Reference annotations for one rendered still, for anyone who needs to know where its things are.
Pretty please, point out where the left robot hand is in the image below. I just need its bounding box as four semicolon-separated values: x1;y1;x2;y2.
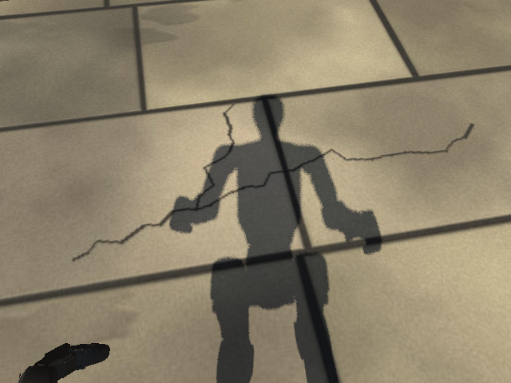
18;343;110;383

